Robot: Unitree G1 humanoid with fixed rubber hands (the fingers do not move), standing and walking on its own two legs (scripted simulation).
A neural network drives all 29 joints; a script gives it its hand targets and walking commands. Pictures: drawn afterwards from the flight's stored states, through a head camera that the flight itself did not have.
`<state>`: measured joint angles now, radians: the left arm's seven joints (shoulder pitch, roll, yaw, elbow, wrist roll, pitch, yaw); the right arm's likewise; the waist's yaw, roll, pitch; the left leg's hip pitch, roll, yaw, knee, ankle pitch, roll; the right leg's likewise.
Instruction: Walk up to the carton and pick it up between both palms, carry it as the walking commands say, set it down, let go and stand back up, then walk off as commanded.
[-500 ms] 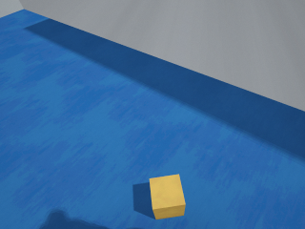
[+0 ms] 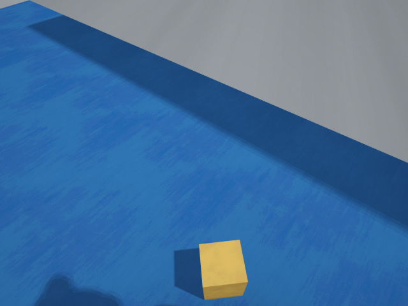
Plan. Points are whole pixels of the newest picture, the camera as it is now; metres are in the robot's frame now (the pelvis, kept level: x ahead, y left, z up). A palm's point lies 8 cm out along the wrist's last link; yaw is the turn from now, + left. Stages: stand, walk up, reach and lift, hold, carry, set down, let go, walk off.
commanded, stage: walk up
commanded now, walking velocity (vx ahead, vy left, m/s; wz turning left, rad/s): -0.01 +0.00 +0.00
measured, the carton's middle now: (221, 270) +0.37 -0.04 -0.66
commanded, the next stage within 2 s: stand in 0.24 s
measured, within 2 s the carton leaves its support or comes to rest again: neither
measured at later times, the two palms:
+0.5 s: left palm out of the picture +0.00 +0.20 -0.14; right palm out of the picture -0.02 -0.20 -0.15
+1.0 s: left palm out of the picture +0.15 +0.18 -0.14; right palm (309, 299) +0.17 -0.20 -0.14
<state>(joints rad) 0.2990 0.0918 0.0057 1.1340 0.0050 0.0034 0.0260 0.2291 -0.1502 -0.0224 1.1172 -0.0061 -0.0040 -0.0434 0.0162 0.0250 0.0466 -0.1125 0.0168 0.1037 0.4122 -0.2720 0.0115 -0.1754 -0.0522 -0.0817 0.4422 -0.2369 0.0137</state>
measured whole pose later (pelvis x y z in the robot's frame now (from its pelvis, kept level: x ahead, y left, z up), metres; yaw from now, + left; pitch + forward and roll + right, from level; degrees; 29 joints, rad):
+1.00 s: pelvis -0.01 -0.01 -0.03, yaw +1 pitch +13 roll +0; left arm -0.01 0.10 -0.06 0.58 -0.04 0.56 0.05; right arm -0.03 -0.16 0.03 0.61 0.05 0.56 0.01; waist 0.01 0.00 -0.10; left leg -0.59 0.01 0.01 0.70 -0.35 0.01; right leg -0.61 -0.02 -0.03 0.68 -0.30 0.00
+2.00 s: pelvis -0.09 -0.02 -0.12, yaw +3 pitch +35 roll +0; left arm -0.91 0.10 0.18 0.72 -0.05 0.20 0.19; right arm -0.94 -0.25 -0.22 0.85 0.05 0.18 -0.06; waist -0.02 0.03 0.07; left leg -1.39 -0.04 -0.05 1.15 -0.36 -0.03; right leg -1.41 0.03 0.04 1.13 -0.33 0.01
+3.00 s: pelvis -0.17 -0.04 -0.32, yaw +6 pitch +28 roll +2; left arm -1.43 0.23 0.16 0.91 -0.18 0.22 0.22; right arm -1.48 -0.39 -0.10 1.01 0.19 0.20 -0.13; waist -0.02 0.05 0.52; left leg -1.91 -0.09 -0.04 1.91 -0.48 -0.08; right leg -1.95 0.09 0.09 1.91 -0.45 0.06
